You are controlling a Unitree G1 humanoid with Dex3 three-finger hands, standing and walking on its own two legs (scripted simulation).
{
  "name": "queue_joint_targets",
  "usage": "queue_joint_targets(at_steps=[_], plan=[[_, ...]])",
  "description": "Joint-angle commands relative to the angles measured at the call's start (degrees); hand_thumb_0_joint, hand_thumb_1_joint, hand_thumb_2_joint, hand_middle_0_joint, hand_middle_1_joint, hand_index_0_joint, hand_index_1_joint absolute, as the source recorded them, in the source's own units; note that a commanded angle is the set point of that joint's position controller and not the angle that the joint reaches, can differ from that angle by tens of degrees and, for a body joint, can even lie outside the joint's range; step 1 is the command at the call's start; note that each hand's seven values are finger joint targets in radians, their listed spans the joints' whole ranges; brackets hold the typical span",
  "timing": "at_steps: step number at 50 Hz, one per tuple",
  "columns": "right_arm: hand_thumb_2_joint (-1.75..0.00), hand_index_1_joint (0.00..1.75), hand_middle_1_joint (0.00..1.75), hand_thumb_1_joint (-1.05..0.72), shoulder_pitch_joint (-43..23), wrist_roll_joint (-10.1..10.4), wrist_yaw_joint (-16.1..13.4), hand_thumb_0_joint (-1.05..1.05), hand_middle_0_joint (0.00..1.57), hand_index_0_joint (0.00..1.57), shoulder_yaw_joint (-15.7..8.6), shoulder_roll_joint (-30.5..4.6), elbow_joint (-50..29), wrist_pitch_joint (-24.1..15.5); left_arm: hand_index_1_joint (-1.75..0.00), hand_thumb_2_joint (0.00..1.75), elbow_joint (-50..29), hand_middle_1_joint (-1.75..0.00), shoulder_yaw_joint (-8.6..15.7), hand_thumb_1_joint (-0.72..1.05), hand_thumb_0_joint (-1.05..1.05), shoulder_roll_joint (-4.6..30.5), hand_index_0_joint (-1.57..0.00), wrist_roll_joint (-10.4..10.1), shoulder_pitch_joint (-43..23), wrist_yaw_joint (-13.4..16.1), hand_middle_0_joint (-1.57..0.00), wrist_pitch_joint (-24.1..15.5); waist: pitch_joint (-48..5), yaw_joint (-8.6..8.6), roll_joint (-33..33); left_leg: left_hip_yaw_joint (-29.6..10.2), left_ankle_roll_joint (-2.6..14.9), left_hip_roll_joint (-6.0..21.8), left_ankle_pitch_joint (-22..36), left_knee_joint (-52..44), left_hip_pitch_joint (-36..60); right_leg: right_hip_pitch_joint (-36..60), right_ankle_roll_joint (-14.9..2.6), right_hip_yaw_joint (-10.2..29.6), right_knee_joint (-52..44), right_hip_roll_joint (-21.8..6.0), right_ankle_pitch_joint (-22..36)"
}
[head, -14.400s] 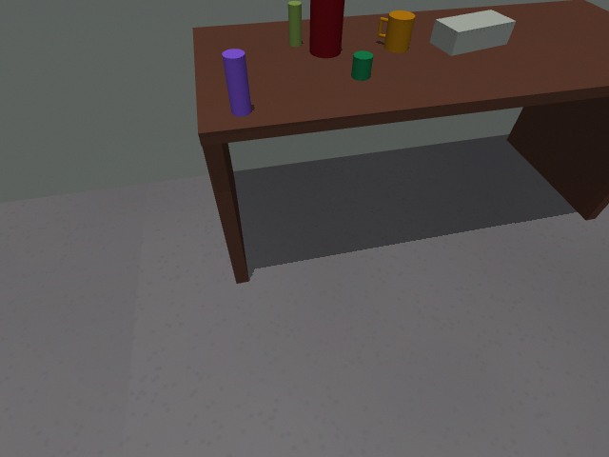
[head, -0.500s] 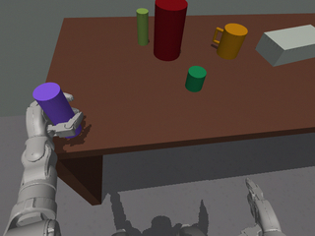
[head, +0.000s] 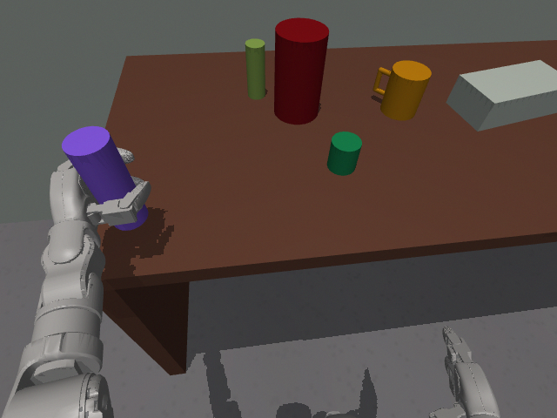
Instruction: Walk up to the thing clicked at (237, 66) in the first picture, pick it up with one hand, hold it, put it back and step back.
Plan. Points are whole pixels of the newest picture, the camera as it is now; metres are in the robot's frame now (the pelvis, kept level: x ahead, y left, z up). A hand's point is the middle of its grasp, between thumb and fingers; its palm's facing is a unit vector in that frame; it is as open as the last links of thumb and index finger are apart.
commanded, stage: settle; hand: left
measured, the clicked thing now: (111, 183) +0.42 +0.22 +0.12
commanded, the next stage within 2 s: lift in 0.26 s
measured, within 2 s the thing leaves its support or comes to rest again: neither
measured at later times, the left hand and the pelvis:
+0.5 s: hand (116, 171) +0.43 +0.21 +0.14, palm faces +0.22 -0.98 -0.02, open 7.5 cm; pelvis +0.00 +0.00 +0.01, yaw +0 degrees
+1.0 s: hand (98, 149) +0.38 +0.19 +0.22, palm faces +0.20 -0.98 -0.01, open 7.5 cm; pelvis +0.00 +0.00 +0.02, yaw +1 degrees
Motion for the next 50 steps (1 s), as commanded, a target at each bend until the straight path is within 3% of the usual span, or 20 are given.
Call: queue_joint_targets(at_steps=[1,5,8,10,11,13,16,17,21,24,25,26,33,38,42,45,46,47,49,50], plan=[[-0.05,0.05,0.05,0.55,-2.7,-0.1,-1.1,0.00,0.05,0.05,-4.0,-7.3,-10.0,-3.4,-1.37,1.27,-14.5,-1.35,1.6,0.40,0.00,12.2,-1.32,-0.4,-25.1,0.1,-1.31,-3.6,-21.1,0.16,2.6,-0.2,0.71,-1.4,16.5,-6.8,13.0,8.7,-2.05,-1.7,-5.8,2.0,16.8],[-0.05,0.05,0.05,0.55,-3.0,0.1,-1.2,0.00,0.05,0.05,-5.4,-8.0,-4.6,-3.5,-1.38,1.29,-12.6,-1.37,2.2,0.42,0.00,13.0,-1.33,-0.8,-24.4,0.1,-1.32,-2.7,-19.4,0.30,3.7,-0.1,0.58,-1.3,20.4,-6.7,13.8,8.7,-2.14,-1.8,-6.0,1.9,19.4],[-0.05,0.05,0.05,0.55,-3.7,0.3,-1.0,0.00,0.05,0.05,-3.4,-6.2,-4.7,-4.1,-1.39,1.29,-14.1,-1.37,1.3,0.41,0.00,12.6,-1.34,-0.2,-26.7,0.2,-1.33,-2.2,-17.8,0.25,3.0,0.0,0.70,-1.2,18.9,-7.9,13.6,8.7,-2.09,-1.7,-6.8,1.9,18.7],[-0.05,0.05,0.05,0.56,-5.0,0.3,-1.0,0.00,0.05,0.05,-4.3,-7.1,-3.6,-4.3,-1.37,1.28,-10.2,-1.36,1.6,0.42,0.00,11.8,-1.32,-0.5,-25.3,-0.1,-1.32,-2.0,-16.0,0.14,1.3,-0.2,0.60,-1.1,17.0,-8.7,12.8,8.2,-2.16,-2.1,-7.4,2.1,16.6],[-0.05,0.05,0.05,0.55,-5.8,0.3,-1.1,0.00,0.05,0.05,-3.9,-7.0,-5.0,-4.6,-1.38,1.29,-11.4,-1.36,0.7,0.44,0.00,11.0,-1.33,-0.8,-26.7,-0.4,-1.33,-2.1,-17.1,-0.05,0.6,0.0,0.90,-1.3,17.1,-8.3,12.7,9.3,-1.87,-1.9,-7.8,1.9,17.6],[-0.05,0.05,0.05,0.55,-3.1,0.4,-1.2,0.00,0.05,0.05,-4.5,-7.5,-1.9,-4.6,-1.37,1.29,-12.9,-1.36,2.8,0.43,0.00,14.4,-1.33,-0.6,-27.1,0.0,-1.32,-1.8,-18.0,0.61,1.9,0.3,0.98,-1.6,17.8,-8.5,13.2,10.5,-1.81,-1.6,-7.8,1.6,18.9],[-0.05,0.05,0.05,0.55,-4.7,0.4,-1.2,0.00,0.05,0.05,-5.4,-8.3,-1.8,-5.1,-1.38,1.28,-10.7,-1.37,2.0,0.39,0.00,12.7,-1.33,-0.9,-26.7,-0.2,-1.33,-1.2,-19.0,0.11,1.3,0.4,1.04,-1.5,19.5,-8.4,14.6,10.8,-1.72,-1.6,-8.0,1.6,20.2],[-0.05,0.05,0.05,0.55,-4.9,0.4,-1.1,0.00,0.05,0.05,-3.3,-6.0,-0.5,-5.0,-1.37,1.27,-15.4,-1.36,2.0,0.40,0.00,13.8,-1.32,-0.7,-29.6,0.0,-1.32,-1.7,-19.4,0.79,3.3,0.4,0.88,-1.6,19.6,-8.5,15.6,10.6,-1.74,-1.7,-8.1,1.5,20.0],[-0.05,0.05,0.05,0.55,-6.9,0.4,-1.4,0.00,0.05,0.05,-5.4,-8.7,-1.7,-5.5,-1.37,1.26,-13.4,-1.38,2.3,0.42,0.00,13.7,-1.34,-0.7,-27.6,0.2,-1.31,-1.1,-21.8,0.79,2.2,0.0,0.80,-1.2,22.1,-8.4,17.1,11.9,-1.87,-1.9,-8.0,1.6,21.4],[-0.05,0.05,0.05,0.54,-5.9,0.5,-1.7,0.00,0.05,0.05,-5.8,-9.0,-2.4,-5.6,-1.38,1.26,-14.0,-1.39,1.4,0.38,0.00,11.6,-1.35,-0.6,-25.3,1.3,-1.33,-0.3,-20.0,0.90,0.8,0.0,0.66,-1.3,20.3,-9.4,16.2,13.1,-1.94,-2.1,-8.7,1.7,20.1],[-0.05,0.05,0.05,0.55,-6.1,0.7,-1.6,0.00,0.05,0.05,-4.3,-7.1,-2.3,-5.7,-1.38,1.26,-19.1,-1.39,1.5,0.40,0.00,12.8,-1.34,-0.4,-27.5,1.6,-1.32,-0.5,-18.9,1.80,2.3,0.3,0.72,-1.7,18.7,-10.0,15.7,13.5,-1.86,-2.0,-9.3,1.6,18.9],[-0.05,0.05,0.05,0.55,-7.1,0.7,-1.8,0.00,0.05,0.05,-5.5,-8.3,-2.8,-5.8,-1.38,1.25,-19.0,-1.38,2.5,0.38,0.00,13.8,-1.33,-0.4,-27.6,2.0,-1.31,-0.5,-19.7,1.47,1.4,0.3,0.77,-1.6,17.7,-10.1,16.0,13.7,-1.78,-2.0,-9.5,1.6,18.1],[-0.05,0.05,0.05,0.55,-5.6,0.9,-2.0,0.00,0.05,0.05,-4.5,-7.1,-2.4,-6.8,-1.38,1.26,-22.9,-1.38,-0.5,0.39,0.00,9.1,-1.34,-0.5,-22.7,1.8,-1.32,4.5,-17.8,0.95,2.8,0.4,0.39,-1.2,21.4,-11.4,19.4,13.8,-1.92,-2.9,-10.1,2.0,20.3],[-0.05,0.05,0.05,0.55,-6.5,1.1,-2.0,0.00,0.05,0.05,-5.1,-7.3,-1.5,-7.5,-1.36,1.23,-33.7,-1.37,1.0,0.38,0.00,11.2,-1.32,-0.6,-23.6,2.7,-1.30,8.8,-16.6,2.09,4.1,0.7,0.49,-1.6,21.9,-12.4,19.9,16.9,-1.86,-2.9,-11.7,1.8,21.2],[-0.05,0.05,0.05,0.56,-5.8,1.1,-2.3,0.00,0.05,0.05,-5.6,-7.6,1.5,-8.1,-1.36,1.24,-32.7,-1.36,0.8,0.37,0.00,8.0,-1.31,-1.4,-16.0,2.5,-1.28,13.5,-11.8,2.06,0.4,0.7,0.78,-1.6,20.9,-13.8,20.1,16.9,-1.46,-3.3,-13.2,1.8,20.4],[-0.04,0.05,0.05,0.56,-6.5,1.2,-1.5,0.00,0.05,0.05,-2.9,-5.0,1.1,-8.7,-1.37,1.25,-40.4,-1.37,0.1,0.39,0.00,7.2,-1.33,-1.8,-18.5,1.9,-1.30,17.2,-12.2,2.88,1.0,0.7,0.72,-1.8,20.2,-14.9,21.1,17.4,-1.65,-3.6,-14.4,1.7,19.6],[-0.05,0.05,0.05,0.56,-8.1,1.4,-1.7,0.00,0.05,0.05,-4.5,-6.9,-0.1,-9.1,-1.38,1.26,-38.1,-1.39,0.3,0.36,0.00,6.7,-1.34,-2.1,-16.3,1.9,-1.31,18.8,-11.0,2.30,-0.1,0.8,0.83,-1.8,19.2,-15.3,21.3,17.3,-1.53,-3.6,-14.8,1.7,18.6],[-0.04,0.05,0.05,0.56,-8.1,1.4,-1.4,0.00,0.05,0.05,-2.7,-5.2,0.6,-9.1,-1.39,1.26,-38.4,-1.39,-0.5,0.36,0.00,5.2,-1.34,-2.3,-15.0,1.7,-1.31,20.1,-9.5,3.00,-0.9,0.7,0.90,-1.9,17.8,-15.9,20.2,17.5,-1.53,-3.8,-15.6,1.7,17.2],[-0.04,0.05,0.05,0.56,-9.3,1.4,-1.7,0.00,0.05,0.05,-5.7,-8.2,1.9,-9.6,-1.39,1.27,-41.8,-1.40,1.4,0.42,0.00,7.9,-1.35,-2.3,-16.8,2.1,-1.33,22.0,-9.1,2.76,-1.2,0.8,1.04,-2.2,16.0,-16.7,20.9,17.4,-1.45,-3.6,-16.9,1.5,15.5],[-0.04,0.05,0.05,0.56,-8.0,1.5,-1.4,0.00,0.05,0.05,-5.0,-7.1,2.9,-9.7,-1.39,1.28,-42.5,-1.40,1.6,0.42,0.00,7.9,-1.35,-2.1,-16.5,2.1,-1.32,23.1,-8.9,2.95,-0.2,1.0,1.07,-2.5,15.6,-16.8,21.1,17.5,-1.49,-3.3,-17.2,1.2,15.4]])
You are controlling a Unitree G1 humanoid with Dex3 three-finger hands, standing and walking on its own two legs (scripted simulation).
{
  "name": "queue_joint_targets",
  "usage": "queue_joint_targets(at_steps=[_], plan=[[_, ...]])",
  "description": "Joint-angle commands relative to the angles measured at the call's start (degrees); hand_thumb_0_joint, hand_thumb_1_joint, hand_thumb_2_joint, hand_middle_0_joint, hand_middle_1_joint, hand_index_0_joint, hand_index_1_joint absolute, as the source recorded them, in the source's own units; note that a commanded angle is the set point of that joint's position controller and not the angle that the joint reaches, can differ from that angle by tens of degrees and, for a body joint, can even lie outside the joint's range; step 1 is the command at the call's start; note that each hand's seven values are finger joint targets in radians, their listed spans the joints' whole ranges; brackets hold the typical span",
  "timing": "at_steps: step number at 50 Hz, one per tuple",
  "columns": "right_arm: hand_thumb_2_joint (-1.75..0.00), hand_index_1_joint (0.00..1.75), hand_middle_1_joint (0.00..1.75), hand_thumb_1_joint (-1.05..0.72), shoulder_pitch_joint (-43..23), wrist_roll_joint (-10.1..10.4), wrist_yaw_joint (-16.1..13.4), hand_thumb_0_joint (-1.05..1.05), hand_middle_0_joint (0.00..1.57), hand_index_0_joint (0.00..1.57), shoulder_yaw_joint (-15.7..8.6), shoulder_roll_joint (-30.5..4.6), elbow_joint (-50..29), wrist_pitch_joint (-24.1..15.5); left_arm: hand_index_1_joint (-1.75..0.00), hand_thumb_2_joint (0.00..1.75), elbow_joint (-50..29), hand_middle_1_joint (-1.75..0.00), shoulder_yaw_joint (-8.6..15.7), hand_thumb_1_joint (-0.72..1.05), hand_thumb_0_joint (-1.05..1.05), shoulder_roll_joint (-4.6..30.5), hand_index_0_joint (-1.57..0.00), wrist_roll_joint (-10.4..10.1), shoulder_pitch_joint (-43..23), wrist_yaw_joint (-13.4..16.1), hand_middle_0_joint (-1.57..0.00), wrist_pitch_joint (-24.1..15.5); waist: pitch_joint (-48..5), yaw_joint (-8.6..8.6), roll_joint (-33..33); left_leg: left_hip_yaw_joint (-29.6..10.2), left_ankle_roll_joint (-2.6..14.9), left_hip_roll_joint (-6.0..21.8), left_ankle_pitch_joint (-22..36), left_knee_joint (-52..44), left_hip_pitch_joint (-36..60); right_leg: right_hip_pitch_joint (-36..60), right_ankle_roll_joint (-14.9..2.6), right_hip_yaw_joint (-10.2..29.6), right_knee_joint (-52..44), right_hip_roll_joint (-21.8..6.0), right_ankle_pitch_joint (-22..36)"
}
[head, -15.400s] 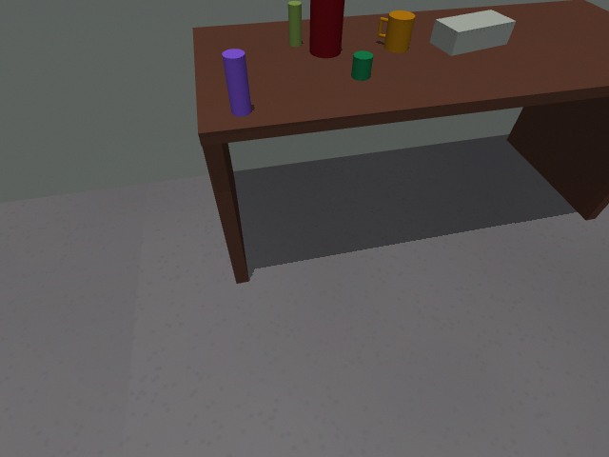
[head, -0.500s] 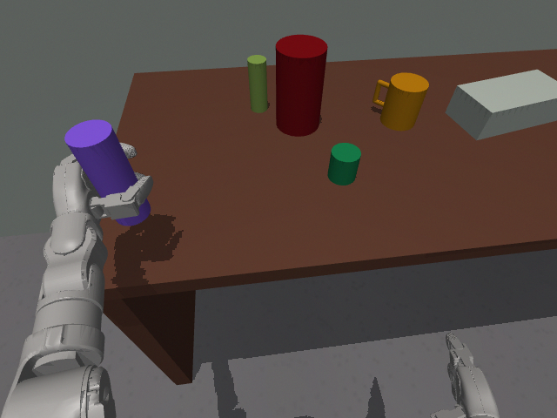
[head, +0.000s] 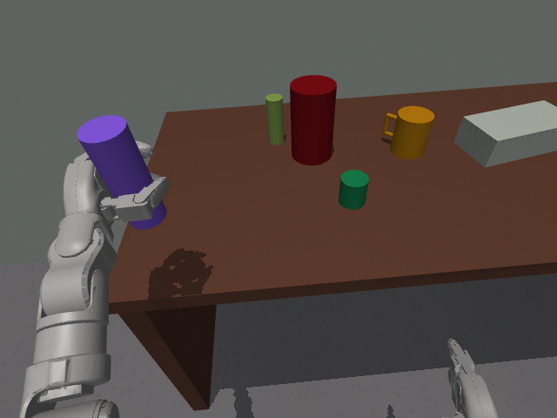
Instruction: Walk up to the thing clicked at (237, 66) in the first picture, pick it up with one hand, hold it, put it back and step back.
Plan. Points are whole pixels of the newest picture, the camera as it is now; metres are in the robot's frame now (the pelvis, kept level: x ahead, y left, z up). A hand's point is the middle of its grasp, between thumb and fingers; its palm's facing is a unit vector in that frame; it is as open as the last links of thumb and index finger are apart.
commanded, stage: lift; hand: left
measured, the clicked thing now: (128, 177) +0.38 +0.19 +0.21
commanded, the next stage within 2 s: hold in 0.52 s
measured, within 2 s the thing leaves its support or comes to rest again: neither
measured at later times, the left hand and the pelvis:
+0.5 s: hand (127, 177) +0.34 +0.18 +0.24, palm faces +0.18 -0.98 +0.00, open 7.5 cm; pelvis -0.01 +0.00 +0.01, yaw +1 degrees
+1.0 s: hand (119, 163) +0.34 +0.18 +0.26, palm faces +0.17 -0.99 +0.01, open 7.5 cm; pelvis +0.00 +0.00 +0.01, yaw +1 degrees
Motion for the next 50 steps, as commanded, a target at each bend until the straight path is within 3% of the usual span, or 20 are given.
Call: queue_joint_targets(at_steps=[1,2,10,11,13,15,16,17,21,22,25,28,30,32,34,39,40,42,47,50], plan=[[-0.04,0.05,0.05,0.56,-7.2,0.2,-0.5,0.00,0.05,0.05,-4.6,-7.9,-8.9,-4.3,-1.41,1.28,-21.2,-1.41,2.6,0.43,0.00,11.0,-1.36,-0.4,-25.6,0.0,-1.34,0.3,-9.6,0.00,-2.9,1.4,1.38,-2.1,11.0,-6.2,6.9,2.6,-1.19,-2.5,-7.2,1.5,11.3],[-0.04,0.05,0.05,0.56,-5.5,0.2,-0.5,0.00,0.05,0.05,-5.4,-8.6,-7.1,-4.3,-1.40,1.28,-18.4,-1.41,4.6,0.43,0.00,12.3,-1.36,-0.5,-23.5,0.4,-1.33,1.6,-9.5,-0.14,-4.0,1.3,1.46,-2.1,10.5,-6.4,7.2,2.5,-1.08,-2.6,-7.6,1.6,10.9],[-0.04,0.05,0.05,0.56,-9.3,0.3,-0.8,0.00,0.05,0.05,-4.3,-7.2,-5.8,-6.3,-1.39,1.28,-24.6,-1.40,2.6,0.47,0.00,8.6,-1.35,-1.3,-22.0,0.7,-1.32,5.8,-10.3,0.65,-4.3,1.0,1.52,-2.4,10.8,-7.6,8.9,4.4,-1.01,-2.7,-8.9,1.3,11.1],[-0.04,0.05,0.05,0.56,-9.4,0.3,-0.8,0.00,0.05,0.05,-5.6,-8.3,-4.6,-6.7,-1.39,1.27,-24.8,-1.40,3.7,0.44,0.00,10.2,-1.35,-1.3,-22.7,0.8,-1.32,6.4,-9.9,0.56,-3.7,1.2,1.49,-2.5,10.3,-7.7,9.0,4.2,-1.02,-2.6,-9.2,1.2,10.5],[-0.04,0.05,0.05,0.56,-9.7,0.4,-0.6,0.00,0.05,0.05,-3.3,-6.2,-4.4,-7.0,-1.41,1.29,-24.9,-1.41,1.5,0.44,0.00,7.6,-1.35,-1.1,-21.7,0.7,-1.33,7.7,-9.2,0.79,-3.2,1.0,1.44,-2.4,11.2,-8.1,9.3,4.4,-1.12,-2.7,-9.3,1.3,11.3],[-0.05,0.05,0.05,0.56,-10.2,0.4,-0.7,0.00,0.05,0.05,-4.9,-8.1,-3.8,-7.5,-1.41,1.29,-24.8,-1.42,2.6,0.44,0.00,8.9,-1.37,-1.0,-22.2,1.0,-1.34,8.8,-9.1,0.42,-3.3,0.7,1.33,-2.3,10.4,-8.8,9.7,4.2,-1.29,-2.9,-9.5,1.5,10.6],[-0.04,0.05,0.05,0.56,-10.0,0.5,-0.5,0.00,0.05,0.05,-4.0,-6.9,-4.0,-7.6,-1.41,1.29,-26.3,-1.42,2.1,0.44,0.00,8.6,-1.36,-1.2,-23.2,0.9,-1.34,9.0,-8.6,0.63,-2.7,0.7,1.35,-2.3,10.6,-8.8,9.3,4.7,-1.28,-3.0,-9.7,1.4,10.7],[-0.05,0.05,0.05,0.56,-10.1,0.4,-0.5,0.00,0.05,0.05,-5.1,-8.3,-3.1,-7.7,-1.41,1.30,-24.3,-1.42,3.9,0.44,0.00,9.8,-1.36,-1.4,-22.1,1.1,-1.33,9.6,-8.3,0.59,-2.8,0.6,1.32,-2.2,10.3,-9.1,9.2,4.9,-1.25,-3.0,-9.9,1.5,10.5],[-0.05,0.05,0.05,0.55,-10.4,0.5,-0.2,0.00,0.05,0.05,-5.7,-8.4,-1.9,-8.3,-1.42,1.30,-24.1,-1.43,3.8,0.43,0.00,9.3,-1.36,-1.3,-21.7,1.2,-1.33,11.1,-7.7,0.63,-3.4,0.5,1.31,-2.1,10.5,-9.5,9.3,4.9,-1.28,-3.1,-10.1,1.7,10.6],[-0.05,0.05,0.05,0.55,-9.7,0.6,0.0,0.00,0.05,0.05,-5.3,-7.6,-1.2,-8.5,-1.42,1.29,-30.0,-1.42,4.2,0.41,0.00,10.6,-1.37,-1.6,-24.9,1.2,-1.34,10.7,-8.2,0.92,-1.9,0.5,1.14,-2.2,10.3,-9.6,9.8,4.9,-1.48,-3.2,-10.0,1.7,10.3],[-0.05,0.05,0.05,0.55,-9.8,0.7,0.1,0.00,0.05,0.05,-6.4,-8.6,-1.9,-9.1,-1.40,1.27,-27.0,-1.41,4.4,0.40,0.00,9.6,-1.36,-1.9,-23.0,1.0,-1.33,11.8,-8.8,0.40,-3.7,0.6,1.29,-2.1,11.4,-9.3,10.7,5.2,-1.20,-3.1,-10.2,1.8,11.3],[-0.05,0.05,0.05,0.55,-10.3,0.6,0.3,0.00,0.05,0.05,-5.8,-8.2,-0.6,-9.5,-1.39,1.26,-24.7,-1.39,3.6,0.38,0.00,7.4,-1.34,-2.5,-21.5,0.7,-1.32,12.9,-7.8,0.60,-5.3,0.4,1.39,-2.0,12.2,-9.2,10.3,5.3,-1.06,-3.2,-10.1,1.8,11.9],[-0.05,0.05,0.05,0.55,-11.1,0.7,0.2,0.00,0.05,0.05,-5.6,-8.2,-2.3,-9.8,-1.40,1.27,-29.7,-1.41,3.9,0.39,0.00,9.9,-1.36,-1.9,-25.0,0.7,-1.33,12.9,-10.5,0.80,-3.5,0.6,1.33,-2.3,13.5,-9.0,12.0,5.7,-1.11,-2.9,-10.1,1.6,13.2],[-0.05,0.05,0.05,0.54,-11.7,0.7,0.3,0.00,0.05,0.05,-4.8,-7.6,-1.4,-9.8,-1.39,1.24,-27.0,-1.39,3.0,0.39,0.00,8.1,-1.35,-1.9,-22.2,0.5,-1.33,13.6,-7.4,1.15,-3.6,0.5,1.29,-2.2,12.1,-9.5,10.4,5.2,-1.16,-3.1,-10.4,1.6,11.8],[-0.05,0.05,0.05,0.54,-12.0,0.6,0.0,0.00,0.05,0.05,-6.0,-8.7,-0.7,-10.3,-1.38,1.23,-29.9,-1.38,4.5,0.39,0.00,10.3,-1.35,-2.0,-25.5,0.6,-1.32,13.4,-9.2,1.39,-2.8,0.3,1.13,-2.2,12.2,-9.6,11.2,5.6,-1.34,-3.1,-10.3,1.8,11.4],[-0.05,0.05,0.05,0.54,-12.3,0.8,0.2,0.00,0.05,0.05,-5.6,-8.2,0.2,-10.4,-1.36,1.22,-28.3,-1.37,5.0,0.38,0.00,10.1,-1.33,-2.3,-23.3,0.5,-1.30,15.4,-8.2,2.03,-3.4,0.3,1.18,-2.2,12.3,-9.8,10.5,6.0,-1.29,-3.3,-10.6,1.8,11.5],[-0.05,0.05,0.05,0.54,-11.6,0.8,0.3,0.00,0.05,0.05,-5.6,-8.2,-0.6,-10.4,-1.38,1.23,-26.9,-1.39,4.1,0.37,0.00,8.8,-1.34,-2.4,-22.8,0.4,-1.32,15.9,-8.9,1.15,-3.9,0.3,1.33,-2.2,13.0,-9.5,10.9,6.4,-1.24,-3.2,-10.6,1.7,12.4],[-0.05,0.05,0.05,0.54,-11.5,1.0,0.4,0.00,0.05,0.05,-6.5,-8.9,-0.5,-10.4,-1.38,1.23,-32.0,-1.38,5.2,0.38,0.00,10.8,-1.34,-2.4,-25.5,0.6,-1.31,16.2,-9.6,1.33,-3.1,0.6,1.28,-2.5,12.8,-9.5,11.4,6.2,-1.26,-3.1,-10.6,1.6,12.3],[-0.05,0.05,0.05,0.54,-11.8,1.0,0.8,0.00,0.05,0.05,-5.8,-8.1,0.7,-10.5,-1.37,1.23,-28.5,-1.37,3.8,0.38,0.00,7.7,-1.32,-2.8,-22.5,0.1,-1.30,18.1,-8.4,1.06,-4.6,0.2,1.31,-2.2,13.6,-9.6,11.2,5.8,-1.15,-3.3,-10.5,1.9,13.0],[-0.05,0.05,0.05,0.55,-11.8,1.2,1.0,0.00,0.05,0.05,-5.2,-7.8,-1.3,-10.3,-1.38,1.23,-34.4,-1.38,4.7,0.38,0.00,10.2,-1.33,-3.0,-26.6,0.0,-1.31,18.2,-11.2,1.70,-2.6,0.4,1.24,-2.4,15.4,-9.3,12.4,6.9,-1.29,-3.3,-10.3,1.7,14.6]])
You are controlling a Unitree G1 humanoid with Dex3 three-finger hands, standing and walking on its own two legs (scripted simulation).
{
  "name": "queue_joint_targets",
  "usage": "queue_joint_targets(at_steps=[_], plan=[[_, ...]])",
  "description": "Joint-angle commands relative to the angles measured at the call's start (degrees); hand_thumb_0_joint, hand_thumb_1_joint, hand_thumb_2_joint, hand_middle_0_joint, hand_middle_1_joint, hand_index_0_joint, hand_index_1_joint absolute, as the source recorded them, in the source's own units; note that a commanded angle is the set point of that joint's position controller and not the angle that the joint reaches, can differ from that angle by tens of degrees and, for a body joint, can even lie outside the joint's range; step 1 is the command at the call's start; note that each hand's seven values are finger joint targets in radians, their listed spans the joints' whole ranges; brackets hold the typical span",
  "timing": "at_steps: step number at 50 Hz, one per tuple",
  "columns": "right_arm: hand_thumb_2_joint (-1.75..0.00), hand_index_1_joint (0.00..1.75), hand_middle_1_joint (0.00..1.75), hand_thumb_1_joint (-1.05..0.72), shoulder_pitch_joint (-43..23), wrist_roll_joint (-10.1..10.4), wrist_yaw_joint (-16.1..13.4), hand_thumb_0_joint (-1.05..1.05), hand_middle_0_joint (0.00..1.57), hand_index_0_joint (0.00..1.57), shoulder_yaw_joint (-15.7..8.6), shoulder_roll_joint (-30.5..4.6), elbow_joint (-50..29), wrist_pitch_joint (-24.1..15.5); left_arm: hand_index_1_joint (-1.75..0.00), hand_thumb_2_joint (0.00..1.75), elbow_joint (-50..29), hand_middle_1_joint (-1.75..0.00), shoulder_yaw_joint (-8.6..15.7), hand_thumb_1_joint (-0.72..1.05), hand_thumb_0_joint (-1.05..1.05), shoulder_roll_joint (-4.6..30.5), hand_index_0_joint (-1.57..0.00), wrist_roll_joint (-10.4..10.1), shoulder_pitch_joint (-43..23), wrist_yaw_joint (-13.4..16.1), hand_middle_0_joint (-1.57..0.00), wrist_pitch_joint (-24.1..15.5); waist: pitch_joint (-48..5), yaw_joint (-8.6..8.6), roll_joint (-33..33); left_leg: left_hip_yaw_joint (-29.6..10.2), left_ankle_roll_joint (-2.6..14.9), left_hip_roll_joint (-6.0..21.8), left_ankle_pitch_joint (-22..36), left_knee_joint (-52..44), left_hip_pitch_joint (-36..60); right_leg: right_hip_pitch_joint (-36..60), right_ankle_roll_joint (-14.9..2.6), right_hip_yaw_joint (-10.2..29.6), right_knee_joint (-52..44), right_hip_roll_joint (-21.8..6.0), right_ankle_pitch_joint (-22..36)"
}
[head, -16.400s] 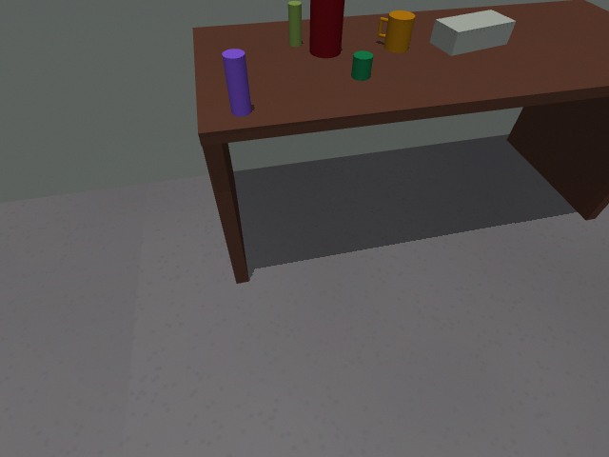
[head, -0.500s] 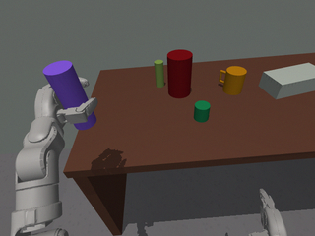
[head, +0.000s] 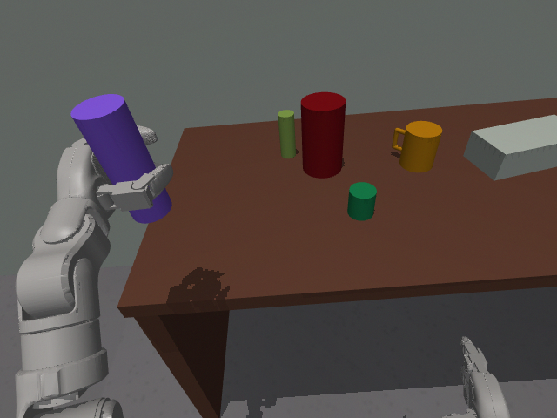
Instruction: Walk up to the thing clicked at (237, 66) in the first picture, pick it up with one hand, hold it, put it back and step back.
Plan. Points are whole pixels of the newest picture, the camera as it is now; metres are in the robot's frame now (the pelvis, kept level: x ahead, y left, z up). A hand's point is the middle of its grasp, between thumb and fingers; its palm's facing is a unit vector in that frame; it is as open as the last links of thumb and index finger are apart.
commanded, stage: hold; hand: left
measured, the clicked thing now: (128, 164) +0.34 +0.18 +0.27
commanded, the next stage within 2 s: none
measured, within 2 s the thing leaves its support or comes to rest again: neither
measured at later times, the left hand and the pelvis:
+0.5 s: hand (139, 171) +0.34 +0.17 +0.26, palm faces +0.14 -0.99 +0.01, open 7.5 cm; pelvis +0.00 +0.00 +0.00, yaw +0 degrees
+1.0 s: hand (130, 168) +0.33 +0.17 +0.27, palm faces +0.16 -0.99 +0.02, open 7.5 cm; pelvis -0.01 +0.00 +0.00, yaw +0 degrees
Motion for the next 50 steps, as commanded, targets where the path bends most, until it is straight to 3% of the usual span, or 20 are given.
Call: queue_joint_targets(at_steps=[1,2,4,9,15,17,19,21,24,26,28,30,34,37,39,43,45,47,48,50], plan=[[-0.05,0.05,0.05,0.55,-7.1,0.3,-0.3,0.00,0.05,0.05,-3.4,-8.0,-10.7,-3.2,-1.37,1.24,-14.7,-1.38,3.3,0.40,0.00,11.8,-1.33,-0.5,-26.1,-0.4,-1.30,-3.5,-10.5,-0.29,-5.0,0.7,1.21,-1.6,12.4,-3.5,6.2,0.1,-1.20,-2.7,-4.8,2.4,11.9],[-0.05,0.05,0.05,0.55,-7.0,0.4,-0.2,0.00,0.05,0.05,-2.4,-6.6,-9.5,-3.2,-1.37,1.23,-14.3,-1.37,3.0,0.38,0.00,11.1,-1.32,-0.6,-25.5,-0.3,-1.30,-3.1,-9.7,0.41,-4.0,0.9,1.25,-1.9,12.2,-3.3,6.0,0.2,-1.23,-2.7,-5.0,2.1,11.7],[-0.05,0.05,0.05,0.55,-8.3,0.2,-0.2,0.00,0.05,0.05,-3.5,-7.9,-9.0,-3.5,-1.37,1.23,-10.9,-1.38,2.5,0.38,0.00,10.0,-1.32,-0.3,-24.6,0.0,-1.29,-2.0,-9.0,-0.20,-5.1,0.8,1.41,-2.0,11.6,-3.4,5.6,-0.2,-1.10,-2.4,-5.0,2.1,11.7],[-0.05,0.05,0.05,0.55,-7.9,0.5,0.1,0.00,0.05,0.05,-2.6,-7.0,-8.8,-3.6,-1.38,1.24,-13.2,-1.39,2.5,0.37,0.00,10.9,-1.33,-0.7,-27.0,0.0,-1.30,-1.2,-10.0,-0.10,-4.8,0.6,1.36,-1.8,11.8,-3.6,6.3,0.1,-1.31,-2.7,-4.9,2.2,11.7],[-0.05,0.05,0.05,0.55,-7.8,0.7,0.5,0.00,0.05,0.05,-3.0,-7.4,-9.4,-3.5,-1.39,1.24,-9.8,-1.40,3.3,0.37,0.00,10.5,-1.34,-1.0,-25.4,0.0,-1.32,-0.1,-8.6,0.59,-5.8,0.8,1.14,-1.7,11.5,-3.8,5.1,-0.5,-1.26,-2.9,-5.1,2.4,10.9],[-0.05,0.05,0.05,0.55,-7.5,0.8,0.9,0.00,0.05,0.05,-2.3,-6.7,-10.1,-3.4,-1.40,1.26,-11.4,-1.41,3.1,0.38,0.00,10.0,-1.35,-1.2,-24.4,-0.2,-1.32,-0.1,-8.6,0.81,-6.3,0.8,1.29,-1.9,11.0,-3.7,4.8,0.0,-1.17,-2.8,-5.3,2.2,10.7],[-0.05,0.05,0.05,0.55,-7.3,0.8,1.1,0.00,0.05,0.05,-3.4,-7.5,-11.0,-3.3,-1.39,1.24,-16.9,-1.40,4.0,0.36,0.00,12.2,-1.35,-1.0,-26.9,0.0,-1.32,-0.8,-10.0,0.74,-5.1,1.1,1.28,-2.1,10.4,-3.5,5.2,0.1,-1.23,-2.7,-5.4,2.1,10.1],[-0.05,0.05,0.05,0.55,-7.7,0.8,1.1,0.00,0.05,0.05,-3.0,-7.3,-10.8,-3.2,-1.39,1.25,-13.2,-1.40,3.5,0.40,0.00,10.4,-1.34,-1.1,-23.4,-0.2,-1.31,-0.4,-8.9,0.69,-6.8,0.9,1.55,-2.0,9.9,-3.5,4.6,0.5,-0.98,-2.5,-5.6,2.0,9.8],[-0.05,0.05,0.05,0.55,-9.0,0.7,0.9,0.00,0.05,0.05,-2.9,-7.2,-10.6,-3.1,-1.39,1.25,-16.8,-1.40,3.5,0.38,0.00,11.7,-1.34,-0.6,-27.1,0.2,-1.31,-0.6,-11.6,0.72,-3.7,1.0,1.29,-2.1,12.2,-3.0,6.1,0.4,-1.26,-2.2,-4.8,2.0,11.7],[-0.05,0.05,0.05,0.55,-8.2,0.7,1.0,0.00,0.05,0.05,-2.5,-6.8,-9.0,-3.0,-1.40,1.26,-15.4,-1.41,4.1,0.38,0.00,11.5,-1.34,-0.9,-25.7,0.5,-1.31,-0.4,-9.5,0.59,-4.2,0.8,1.27,-1.9,11.3,-3.2,5.2,0.1,-1.23,-2.5,-4.9,2.1,10.9],[-0.05,0.05,0.05,0.55,-8.6,0.5,0.7,0.00,0.05,0.05,-3.3,-7.9,-9.0,-3.4,-1.40,1.27,-14.3,-1.41,3.5,0.39,0.00,10.6,-1.34,-1.1,-25.8,0.5,-1.32,-0.3,-9.0,-0.15,-5.1,0.8,1.29,-1.8,9.5,-3.6,5.0,-0.3,-1.18,-2.4,-5.2,2.3,9.5],[-0.05,0.05,0.05,0.55,-8.5,0.6,0.7,0.00,0.05,0.05,-1.3,-6.0,-8.8,-3.4,-1.42,1.29,-12.4,-1.43,1.9,0.44,0.00,9.2,-1.37,-1.1,-24.5,0.0,-1.34,0.1,-7.2,0.08,-5.1,0.6,1.27,-1.7,8.4,-4.1,4.5,-0.9,-1.22,-2.6,-5.5,2.3,8.4],[-0.05,0.05,0.05,0.56,-8.4,0.8,0.6,0.00,0.05,0.05,-1.7,-6.9,-8.2,-3.6,-1.43,1.29,-13.4,-1.43,0.3,0.44,0.00,8.9,-1.38,-1.1,-23.3,-1.4,-1.35,0.4,-7.5,0.03,-4.1,0.6,1.23,-1.8,7.6,-4.4,4.7,-1.7,-1.52,-2.7,-5.5,2.4,7.5],[-0.05,0.05,0.05,0.56,-8.2,0.9,0.6,0.00,0.05,0.05,-2.4,-7.2,-9.4,-3.9,-1.40,1.27,-16.7,-1.41,1.6,0.46,0.00,9.3,-1.35,-1.9,-23.6,-1.3,-1.33,0.2,-9.2,0.01,-4.7,0.6,1.26,-1.8,7.8,-4.1,5.1,-1.1,-1.35,-2.9,-5.5,2.5,7.8],[-0.05,0.05,0.05,0.56,-8.0,0.9,0.8,0.00,0.05,0.05,-2.5,-7.1,-8.8,-3.9,-1.40,1.27,-17.7,-1.41,3.8,0.46,0.00,11.3,-1.34,-2.1,-23.8,-0.8,-1.32,-0.1,-9.1,0.62,-4.5,0.6,1.27,-1.9,7.2,-4.1,4.7,-0.5,-1.37,-2.7,-5.6,2.4,7.1],[-0.05,0.05,0.05,0.56,-8.9,0.6,0.3,0.00,0.05,0.05,-2.6,-6.7,-8.1,-3.9,-1.41,1.29,-16.0,-1.42,4.5,0.46,0.00,11.3,-1.34,-1.3,-24.4,1.0,-1.31,-0.5,-8.4,0.65,-5.1,0.8,1.22,-1.9,7.2,-4.0,4.2,-0.6,-1.31,-2.4,-5.3,2.4,7.2],[-0.05,0.05,0.05,0.55,-8.5,0.6,0.2,0.00,0.05,0.05,-3.3,-7.2,-7.5,-4.0,-1.42,1.29,-20.1,-1.42,5.4,0.43,0.00,13.4,-1.34,-1.1,-27.3,1.6,-1.31,-1.2,-10.3,0.41,-3.6,1.0,1.04,-2.0,7.6,-3.7,5.3,-0.6,-1.40,-2.4,-5.0,2.3,7.4],[-0.05,0.05,0.05,0.55,-8.1,0.4,0.3,0.00,0.05,0.05,-2.1,-6.3,-7.7,-4.2,-1.44,1.31,-15.4,-1.45,3.6,0.45,0.00,9.9,-1.36,-1.4,-23.6,1.3,-1.33,-0.7,-9.4,0.19,-5.4,0.7,1.29,-1.8,8.6,-3.5,4.7,-0.1,-1.18,-2.5,-5.0,2.3,8.6],[-0.05,0.05,0.05,0.55,-9.3,0.4,0.2,0.00,0.05,0.05,-3.1,-7.6,-7.7,-4.4,-1.43,1.30,-14.3,-1.44,3.3,0.45,0.00,10.1,-1.36,-1.2,-24.3,1.1,-1.33,-0.4,-9.5,0.25,-5.2,0.5,1.19,-1.8,9.0,-3.7,4.8,0.0,-1.21,-2.6,-4.9,2.4,8.9],[-0.05,0.05,0.05,0.55,-9.7,0.6,0.1,0.00,0.05,0.05,-1.6,-6.4,-7.9,-4.3,-1.44,1.32,-14.0,-1.45,2.2,0.47,0.00,9.6,-1.37,-1.2,-23.9,0.2,-1.35,-0.1,-9.1,0.66,-5.1,0.7,1.19,-1.9,10.0,-3.4,5.0,-0.5,-1.22,-2.5,-5.0,2.3,9.5]])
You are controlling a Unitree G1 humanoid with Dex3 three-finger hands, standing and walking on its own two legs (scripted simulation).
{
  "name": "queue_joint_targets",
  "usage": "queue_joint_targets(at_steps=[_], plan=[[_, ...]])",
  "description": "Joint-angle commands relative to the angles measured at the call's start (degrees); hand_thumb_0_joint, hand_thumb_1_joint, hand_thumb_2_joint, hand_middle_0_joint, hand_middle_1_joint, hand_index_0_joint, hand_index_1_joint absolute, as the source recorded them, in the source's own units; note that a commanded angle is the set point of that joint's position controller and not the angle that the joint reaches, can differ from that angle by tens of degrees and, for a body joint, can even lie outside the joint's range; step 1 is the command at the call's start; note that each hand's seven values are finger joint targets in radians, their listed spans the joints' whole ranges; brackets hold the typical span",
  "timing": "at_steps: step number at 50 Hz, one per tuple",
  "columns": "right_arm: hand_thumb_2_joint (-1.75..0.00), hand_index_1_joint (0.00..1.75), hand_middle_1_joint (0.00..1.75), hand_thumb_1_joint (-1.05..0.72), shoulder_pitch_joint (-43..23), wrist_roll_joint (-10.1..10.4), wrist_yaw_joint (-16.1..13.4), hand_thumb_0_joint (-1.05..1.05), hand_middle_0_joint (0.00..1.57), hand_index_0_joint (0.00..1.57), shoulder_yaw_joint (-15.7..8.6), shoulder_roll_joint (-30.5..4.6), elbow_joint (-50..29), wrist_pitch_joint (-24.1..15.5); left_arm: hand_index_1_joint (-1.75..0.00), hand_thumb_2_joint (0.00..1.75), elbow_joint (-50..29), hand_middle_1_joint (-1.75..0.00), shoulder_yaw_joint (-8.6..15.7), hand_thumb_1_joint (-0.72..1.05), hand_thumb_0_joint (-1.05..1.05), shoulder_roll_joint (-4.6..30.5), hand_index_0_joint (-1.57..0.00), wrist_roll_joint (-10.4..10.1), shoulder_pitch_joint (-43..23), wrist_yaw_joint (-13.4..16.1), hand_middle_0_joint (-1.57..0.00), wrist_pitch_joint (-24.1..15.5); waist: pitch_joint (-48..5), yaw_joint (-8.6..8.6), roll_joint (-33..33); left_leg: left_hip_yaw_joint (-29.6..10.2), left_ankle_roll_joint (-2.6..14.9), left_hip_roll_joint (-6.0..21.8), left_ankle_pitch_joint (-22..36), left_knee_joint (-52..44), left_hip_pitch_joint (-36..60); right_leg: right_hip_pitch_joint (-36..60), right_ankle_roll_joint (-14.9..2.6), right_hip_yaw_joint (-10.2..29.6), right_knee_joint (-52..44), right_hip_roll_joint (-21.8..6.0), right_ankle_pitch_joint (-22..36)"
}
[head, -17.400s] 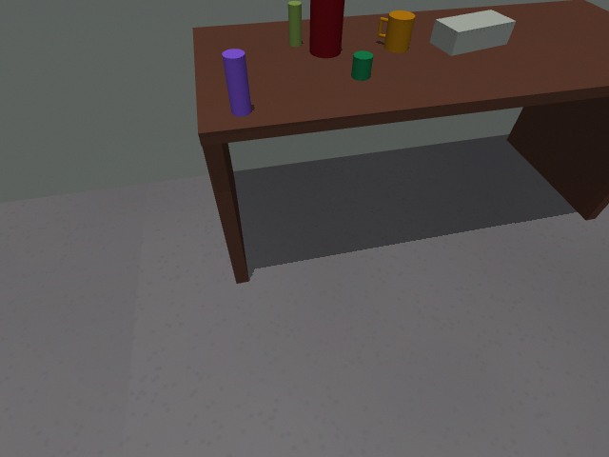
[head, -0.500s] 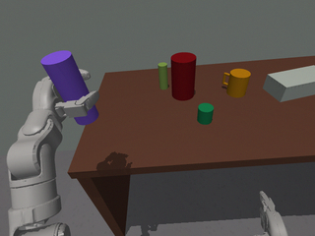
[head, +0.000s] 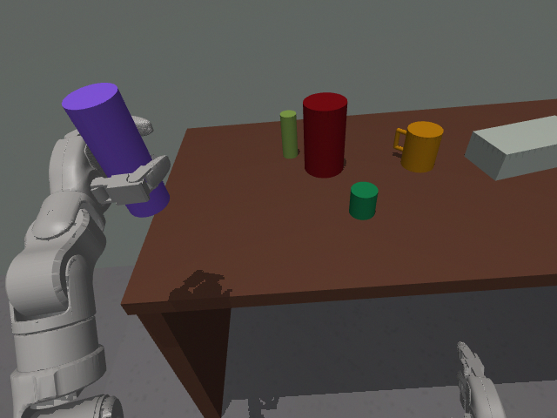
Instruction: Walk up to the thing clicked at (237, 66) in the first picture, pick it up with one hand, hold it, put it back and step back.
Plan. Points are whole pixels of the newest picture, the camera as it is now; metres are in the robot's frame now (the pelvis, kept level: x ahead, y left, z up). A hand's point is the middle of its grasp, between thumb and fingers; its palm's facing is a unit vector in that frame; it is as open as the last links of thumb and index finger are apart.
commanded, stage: hold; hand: left
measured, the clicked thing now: (124, 156) +0.33 +0.18 +0.28
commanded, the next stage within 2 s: crouch in 1.22 s
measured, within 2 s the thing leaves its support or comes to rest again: neither
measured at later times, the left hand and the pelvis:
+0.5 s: hand (141, 155) +0.34 +0.16 +0.28, palm faces +0.14 -0.99 +0.00, open 7.5 cm; pelvis +0.00 +0.00 +0.00, yaw +0 degrees
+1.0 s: hand (138, 153) +0.34 +0.17 +0.28, palm faces +0.15 -0.99 +0.00, open 7.5 cm; pelvis +0.00 +0.00 +0.00, yaw +0 degrees
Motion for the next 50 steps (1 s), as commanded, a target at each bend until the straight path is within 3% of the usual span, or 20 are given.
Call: queue_joint_targets(at_steps=[1,3,6,7,9,10,11,14,20,23,24,26,27,30,36,40,43,44,46,50], plan=[[-0.05,0.05,0.05,0.56,-9.2,0.2,-0.4,0.00,0.05,0.05,-1.4,-6.8,-10.7,-3.4,-1.45,1.32,-8.9,-1.46,1.3,0.47,0.00,9.4,-1.38,-0.2,-23.1,-1.5,-1.35,-3.7,-8.5,0.38,-5.3,0.8,1.00,-1.9,9.5,-4.2,4.6,-0.5,-1.35,-2.6,-5.7,2.3,9.0],[-0.05,0.05,0.05,0.56,-9.0,0.4,-0.3,0.00,0.05,0.05,-0.9,-6.5,-10.3,-3.4,-1.46,1.33,-7.7,-1.47,0.1,0.46,0.00,8.4,-1.40,-0.2,-21.5,-2.3,-1.38,-2.9,-7.2,0.30,-4.9,0.8,1.06,-1.9,8.7,-4.5,4.4,-1.1,-1.46,-2.7,-5.9,2.3,8.4],[-0.05,0.05,0.05,0.56,-8.9,0.5,-0.3,0.00,0.05,0.05,-1.3,-7.1,-10.6,-3.5,-1.44,1.31,-10.2,-1.45,1.0,0.45,0.00,9.6,-1.39,-0.7,-22.8,-2.8,-1.36,-2.7,-8.6,0.48,-5.0,0.7,1.21,-1.9,9.6,-4.5,5.2,-0.4,-1.57,-2.7,-5.7,2.3,9.2],[-0.05,0.05,0.05,0.56,-8.3,0.5,-0.1,0.00,0.05,0.05,-0.8,-6.4,-10.6,-3.4,-1.44,1.32,-10.2,-1.45,2.4,0.45,0.00,10.6,-1.37,-0.8,-23.0,-2.4,-1.34,-2.8,-7.6,0.71,-5.6,0.7,1.15,-1.9,8.9,-4.5,4.4,-0.8,-1.44,-2.7,-5.8,2.3,8.5],[-0.05,0.05,0.05,0.56,-8.1,0.3,-0.3,0.00,0.05,0.05,-2.6,-8.1,-11.0,-3.4,-1.44,1.32,-9.0,-1.45,2.1,0.45,0.00,10.2,-1.37,-0.6,-23.0,-2.0,-1.33,-2.8,-8.1,-0.19,-6.5,0.7,1.34,-1.8,8.5,-4.6,4.9,-0.4,-1.36,-2.6,-6.1,2.4,8.4],[-0.05,0.05,0.05,0.56,-7.8,0.3,-0.2,0.00,0.05,0.05,-2.3,-7.4,-9.3,-3.4,-1.43,1.30,-12.3,-1.44,3.1,0.43,0.00,11.7,-1.35,-0.4,-25.6,-1.4,-1.32,-3.3,-8.1,0.46,-6.0,0.8,1.30,-2.0,8.2,-4.5,4.7,-0.6,-1.41,-2.7,-5.8,2.3,8.0],[-0.05,0.05,0.05,0.56,-7.4,0.2,-0.3,0.00,0.05,0.05,-2.4,-7.4,-9.9,-3.5,-1.42,1.30,-9.5,-1.43,3.2,0.42,0.00,11.2,-1.34,-0.3,-25.4,-1.1,-1.31,-3.3,-9.7,-0.41,-6.3,1.0,1.47,-2.1,9.0,-4.0,5.5,-0.4,-1.28,-2.3,-5.7,2.1,9.1],[-0.05,0.05,0.05,0.56,-7.3,0.2,-0.5,0.00,0.05,0.05,-2.8,-7.4,-9.9,-3.5,-1.39,1.28,-13.7,-1.41,2.9,0.43,0.00,11.5,-1.31,0.0,-28.1,0.0,-1.28,-4.5,-11.7,-0.39,-3.7,0.8,1.12,-1.9,10.7,-4.0,6.5,-0.1,-1.51,-2.6,-4.9,2.3,10.5],[-0.05,0.05,0.05,0.55,-8.1,0.3,-0.7,0.00,0.05,0.05,-1.4,-6.3,-10.4,-3.9,-1.43,1.31,-9.4,-1.43,0.5,0.45,0.00,9.6,-1.34,0.4,-27.4,-0.3,-1.31,-4.3,-9.6,-0.38,-4.2,0.7,1.01,-1.8,10.8,-3.8,6.1,-0.6,-1.46,-2.7,-5.0,2.3,10.4],[-0.05,0.05,0.05,0.55,-9.2,0.4,-0.5,0.00,0.05,0.05,-1.5,-7.0,-10.7,-4.0,-1.43,1.31,-8.3,-1.43,1.6,0.45,0.00,11.6,-1.36,0.4,-27.9,-1.1,-1.33,-3.5,-9.3,0.41,-4.0,0.5,0.91,-1.8,9.9,-4.3,5.2,-0.5,-1.60,-2.9,-5.3,2.4,9.6],[-0.05,0.05,0.05,0.55,-9.1,0.3,-0.5,0.00,0.05,0.05,-0.8,-6.4,-10.9,-3.7,-1.44,1.32,-5.7,-1.44,0.8,0.45,0.00,10.3,-1.36,0.3,-26.4,-1.5,-1.34,-2.8,-8.7,0.27,-5.2,0.6,1.14,-1.9,9.8,-4.3,4.9,-0.3,-1.47,-2.8,-5.7,2.3,9.6],[-0.05,0.05,0.05,0.56,-9.4,0.3,-0.2,0.00,0.05,0.05,-0.9,-6.6,-9.6,-3.5,-1.45,1.34,-4.7,-1.45,1.8,0.47,0.00,10.8,-1.37,0.0,-25.9,-1.7,-1.34,-1.9,-7.5,0.93,-4.4,0.5,1.02,-1.8,9.7,-4.7,4.0,-0.3,-1.67,-2.8,-5.5,2.4,9.5],[-0.05,0.05,0.05,0.56,-8.8,0.4,-0.1,0.00,0.05,0.05,-1.8,-7.1,-10.0,-3.6,-1.45,1.33,-3.9,-1.46,2.2,0.45,0.00,10.6,-1.37,-0.4,-26.2,-1.8,-1.34,-1.7,-7.5,0.35,-5.0,0.5,0.95,-1.5,9.7,-4.7,4.4,-0.5,-1.64,-2.9,-5.4,2.6,9.4],[-0.05,0.05,0.05,0.56,-8.5,0.5,0.4,0.00,0.05,0.05,-1.1,-6.4,-10.9,-3.2,-1.44,1.33,-5.9,-1.45,2.1,0.48,0.00,10.2,-1.36,-0.5,-25.2,-1.7,-1.33,-1.3,-7.5,1.09,-6.1,0.7,1.00,-1.7,8.7,-4.9,3.8,-0.4,-1.55,-3.1,-5.9,2.6,8.4],[-0.05,0.05,0.05,0.56,-7.6,0.6,0.7,0.00,0.05,0.05,-1.9,-6.7,-11.6,-3.1,-1.41,1.30,-12.4,-1.42,1.2,0.47,0.00,9.4,-1.33,-0.4,-26.6,-0.9,-1.30,-2.8,-11.4,-0.03,-5.5,1.2,1.35,-2.1,10.8,-3.7,6.0,0.1,-1.32,-2.5,-5.3,2.2,10.7],[-0.05,0.05,0.05,0.56,-9.2,0.3,0.0,0.00,0.05,0.05,-3.0,-7.8,-11.7,-3.4,-1.39,1.29,-15.6,-1.40,2.3,0.44,0.00,11.5,-1.30,0.4,-28.9,0.9,-1.27,-4.0,-13.3,-0.01,-3.0,0.9,0.95,-1.9,11.6,-3.7,7.3,0.5,-1.56,-2.5,-4.8,2.3,11.0],[-0.05,0.05,0.05,0.56,-9.8,0.1,-0.4,0.00,0.05,0.05,-2.1,-6.9,-10.2,-3.6,-1.43,1.32,-13.1,-1.44,2.1,0.45,0.00,10.8,-1.33,0.4,-29.2,1.3,-1.30,-4.0,-10.6,0.08,-3.0,0.8,0.82,-1.8,9.9,-3.9,6.0,0.1,-1.50,-2.6,-5.0,2.3,9.5],[-0.05,0.05,0.05,0.55,-9.2,0.0,-0.6,0.00,0.05,0.05,-2.4,-7.4,-10.1,-3.5,-1.43,1.33,-10.0,-1.44,2.1,0.47,0.00,10.6,-1.34,0.4,-28.2,0.9,-1.31,-3.6,-10.8,-0.55,-5.1,0.5,1.03,-1.6,9.9,-4.1,6.3,0.3,-1.33,-2.7,-5.1,2.5,9.8],[-0.05,0.05,0.05,0.56,-9.5,0.3,-0.5,0.00,0.05,0.05,-1.1,-6.1,-9.1,-3.3,-1.44,1.34,-8.0,-1.45,1.5,0.50,0.00,10.6,-1.36,0.4,-26.7,-0.2,-1.33,-3.1,-8.5,0.06,-4.0,1.0,1.11,-2.1,9.0,-4.3,5.0,-0.5,-1.43,-2.5,-5.6,2.1,9.1],[-0.05,0.05,0.05,0.56,-8.4,0.4,0.0,0.00,0.05,0.05,-0.9,-6.3,-9.2,-3.2,-1.45,1.33,-5.2,-1.46,1.2,0.48,0.00,9.7,-1.38,-0.3,-23.5,-2.3,-1.35,-1.1,-5.9,0.51,-5.5,0.8,1.10,-1.7,8.7,-4.8,3.6,-1.2,-1.49,-2.8,-5.9,2.4,8.6]])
